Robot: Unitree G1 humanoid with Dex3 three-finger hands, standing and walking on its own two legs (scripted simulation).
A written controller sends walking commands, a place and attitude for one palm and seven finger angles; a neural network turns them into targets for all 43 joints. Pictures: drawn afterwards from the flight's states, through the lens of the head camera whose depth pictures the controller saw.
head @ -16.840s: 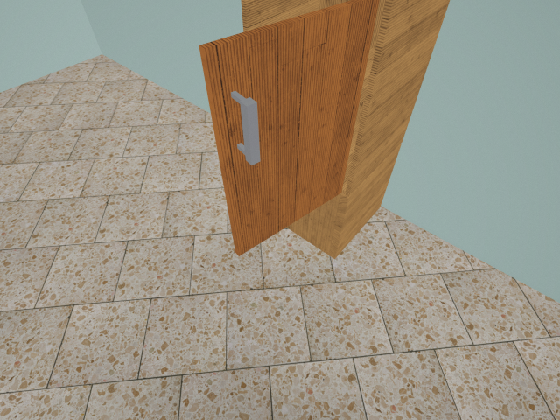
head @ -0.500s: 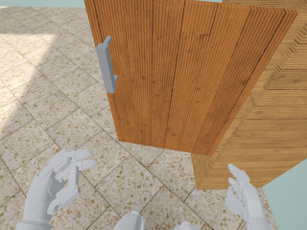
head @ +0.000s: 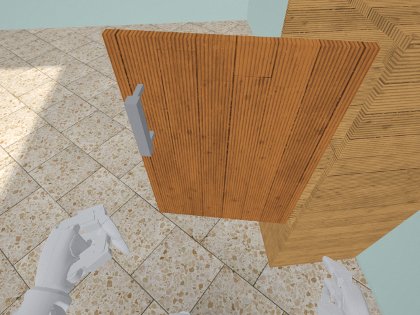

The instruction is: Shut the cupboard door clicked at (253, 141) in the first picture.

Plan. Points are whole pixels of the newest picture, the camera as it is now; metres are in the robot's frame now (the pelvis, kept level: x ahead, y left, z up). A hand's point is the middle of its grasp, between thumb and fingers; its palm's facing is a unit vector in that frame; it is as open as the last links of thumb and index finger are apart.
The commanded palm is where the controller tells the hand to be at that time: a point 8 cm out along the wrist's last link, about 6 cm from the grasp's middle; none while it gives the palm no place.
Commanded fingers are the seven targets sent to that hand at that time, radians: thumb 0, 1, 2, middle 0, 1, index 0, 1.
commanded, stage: raise the hand and make a fist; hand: left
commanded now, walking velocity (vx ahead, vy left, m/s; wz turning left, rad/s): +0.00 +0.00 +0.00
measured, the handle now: (143, 121) +0.43 +0.17 +0.14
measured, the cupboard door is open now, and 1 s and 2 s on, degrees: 78 78 78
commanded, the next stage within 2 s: bring the fist close to the handle in 0.82 s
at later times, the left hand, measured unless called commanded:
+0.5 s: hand (87, 218) +0.23 +0.20 +0.14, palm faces -0.01 -1.00 -0.06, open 3.1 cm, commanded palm +0.20 +0.24 +0.14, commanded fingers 0.00 0.90 0.90 -1.30 -1.50 -1.30 -1.50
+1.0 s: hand (96, 226) +0.22 +0.18 +0.14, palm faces +0.00 -1.00 -0.05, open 3.1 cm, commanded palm +0.20 +0.23 +0.14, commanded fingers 0.00 0.90 0.90 -1.30 -1.50 -1.30 -1.50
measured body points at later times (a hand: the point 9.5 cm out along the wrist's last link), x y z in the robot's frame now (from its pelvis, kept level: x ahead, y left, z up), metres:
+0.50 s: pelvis +0.00 +0.00 +0.03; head +0.00 +0.00 +0.48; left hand +0.22 +0.25 +0.15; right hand +0.18 -0.21 -0.04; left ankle +0.00 +0.08 -0.69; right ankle +0.00 -0.09 -0.69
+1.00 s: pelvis -0.01 -0.01 +0.03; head -0.01 -0.02 +0.48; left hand +0.21 +0.24 +0.14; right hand +0.18 -0.23 -0.04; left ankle +0.00 +0.08 -0.69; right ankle +0.00 -0.09 -0.69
